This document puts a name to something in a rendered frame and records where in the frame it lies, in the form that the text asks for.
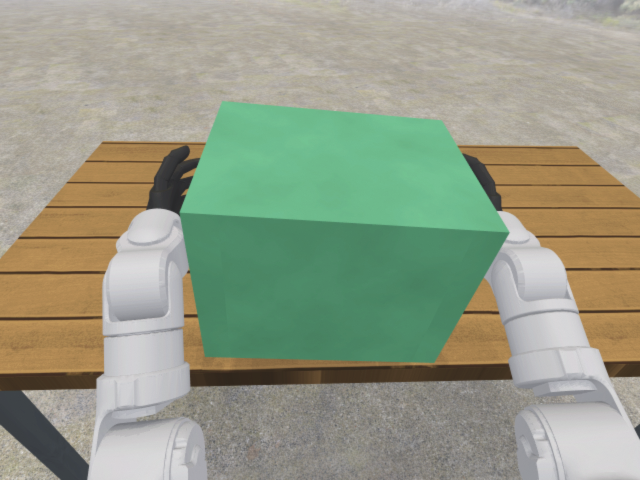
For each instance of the robot right upper arm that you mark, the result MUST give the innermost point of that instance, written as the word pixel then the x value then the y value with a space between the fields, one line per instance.
pixel 575 441

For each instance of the robot right hand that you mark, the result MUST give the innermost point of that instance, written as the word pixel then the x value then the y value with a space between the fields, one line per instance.
pixel 485 180

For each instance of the carton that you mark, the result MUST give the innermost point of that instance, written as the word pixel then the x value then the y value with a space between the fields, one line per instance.
pixel 327 235

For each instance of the right robot forearm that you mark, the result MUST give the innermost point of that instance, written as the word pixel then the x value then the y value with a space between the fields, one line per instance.
pixel 549 347

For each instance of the left robot forearm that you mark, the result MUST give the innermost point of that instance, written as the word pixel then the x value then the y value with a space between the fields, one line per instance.
pixel 143 312

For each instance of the robot left upper arm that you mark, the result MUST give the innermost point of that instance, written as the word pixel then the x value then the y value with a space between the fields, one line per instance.
pixel 162 449

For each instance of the table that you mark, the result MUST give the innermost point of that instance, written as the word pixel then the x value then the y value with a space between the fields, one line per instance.
pixel 51 317

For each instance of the robot left hand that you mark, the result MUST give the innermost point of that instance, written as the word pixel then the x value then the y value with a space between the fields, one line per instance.
pixel 168 185

